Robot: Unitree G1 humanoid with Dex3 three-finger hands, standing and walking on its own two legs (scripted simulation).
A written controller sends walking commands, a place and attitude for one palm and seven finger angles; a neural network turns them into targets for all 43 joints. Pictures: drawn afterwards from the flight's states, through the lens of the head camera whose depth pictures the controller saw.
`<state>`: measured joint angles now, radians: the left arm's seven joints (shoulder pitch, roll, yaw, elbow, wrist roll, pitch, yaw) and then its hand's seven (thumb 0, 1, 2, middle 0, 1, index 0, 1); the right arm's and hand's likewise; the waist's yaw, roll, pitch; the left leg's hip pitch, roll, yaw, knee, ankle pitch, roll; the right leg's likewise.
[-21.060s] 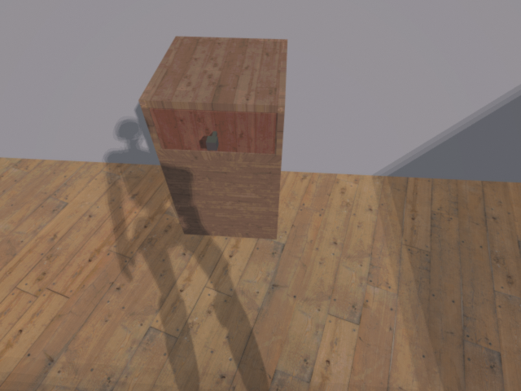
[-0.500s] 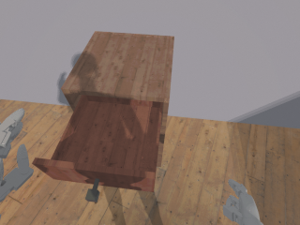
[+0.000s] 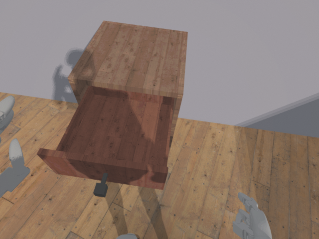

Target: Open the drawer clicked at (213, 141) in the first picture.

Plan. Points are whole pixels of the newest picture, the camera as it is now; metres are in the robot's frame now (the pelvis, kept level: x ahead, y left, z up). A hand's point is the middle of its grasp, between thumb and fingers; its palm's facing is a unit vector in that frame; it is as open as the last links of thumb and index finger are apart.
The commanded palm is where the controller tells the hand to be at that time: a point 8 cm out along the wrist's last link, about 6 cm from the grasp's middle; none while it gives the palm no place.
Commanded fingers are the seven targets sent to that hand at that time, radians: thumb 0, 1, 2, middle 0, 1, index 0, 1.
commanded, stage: step back with the hand held close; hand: left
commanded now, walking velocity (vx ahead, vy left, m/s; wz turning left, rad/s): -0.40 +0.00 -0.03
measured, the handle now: (102, 184) +0.28 +0.19 -0.15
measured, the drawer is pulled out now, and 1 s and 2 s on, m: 0.30 0.30 0.30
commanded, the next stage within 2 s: stop stepping back and stand still in 0.58 s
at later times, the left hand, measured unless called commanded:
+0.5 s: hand (19, 219) +0.13 +0.22 +0.16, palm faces +0.30 -0.82 -0.50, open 7.4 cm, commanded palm +0.06 +0.26 +0.19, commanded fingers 0.00 0.90 0.90 -0.20 -0.30 -0.20 -0.30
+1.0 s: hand out of the picture -0.02 +0.15 +0.16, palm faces +0.33 -0.81 -0.48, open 7.4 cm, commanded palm -0.08 +0.20 +0.19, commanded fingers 0.00 0.90 0.90 -0.20 -0.30 -0.20 -0.30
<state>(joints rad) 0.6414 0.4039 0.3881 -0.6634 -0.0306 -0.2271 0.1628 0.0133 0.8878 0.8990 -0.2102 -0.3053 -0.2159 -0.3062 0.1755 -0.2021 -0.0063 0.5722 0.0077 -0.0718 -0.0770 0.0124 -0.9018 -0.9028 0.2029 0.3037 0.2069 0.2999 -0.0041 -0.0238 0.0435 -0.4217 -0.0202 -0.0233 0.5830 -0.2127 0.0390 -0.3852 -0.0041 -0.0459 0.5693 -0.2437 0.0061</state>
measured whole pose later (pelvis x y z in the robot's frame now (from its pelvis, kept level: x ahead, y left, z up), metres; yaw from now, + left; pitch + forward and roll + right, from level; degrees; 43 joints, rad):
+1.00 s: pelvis -0.20 -0.08 +0.01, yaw +1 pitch +2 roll +2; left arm 0.70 0.36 0.35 -0.59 -0.03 -0.20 0.15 0.01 0.89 0.90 -0.21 -0.31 -0.22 -0.31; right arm 0.28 -0.27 -0.04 0.63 0.01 -0.12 -0.07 0.01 -0.90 -0.90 0.20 0.30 0.20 0.30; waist -0.04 -0.03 -0.03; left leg -0.19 0.02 0.04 0.47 -0.33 0.04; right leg -0.29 -0.04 -0.10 0.48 -0.23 -0.04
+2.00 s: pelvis -0.24 -0.06 +0.01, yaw +1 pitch -2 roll -1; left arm 0.29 0.20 0.04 0.98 0.02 0.04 0.02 -0.02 1.00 0.90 -0.20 -0.30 -0.21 -0.30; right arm 0.31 -0.15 0.02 0.99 -0.01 0.03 -0.02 0.01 -0.91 -0.90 0.20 0.30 0.20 0.30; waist 0.02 -0.03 0.11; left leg -0.17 0.01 0.00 0.50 -0.30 0.00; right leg -0.25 -0.01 -0.08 0.45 -0.17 -0.02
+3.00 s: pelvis -0.24 -0.08 +0.01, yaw +1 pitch -2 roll +0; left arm 0.28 0.11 0.04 1.12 0.02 0.01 0.03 0.00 0.91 0.90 -0.20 -0.30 -0.20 -0.30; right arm 0.37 -0.09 0.00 1.11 -0.02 0.01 -0.04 0.00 -0.91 -0.90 0.20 0.30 0.20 0.30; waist 0.00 0.01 0.08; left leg -0.14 0.03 0.00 0.45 -0.28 -0.02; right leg -0.24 0.00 -0.08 0.44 -0.17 -0.04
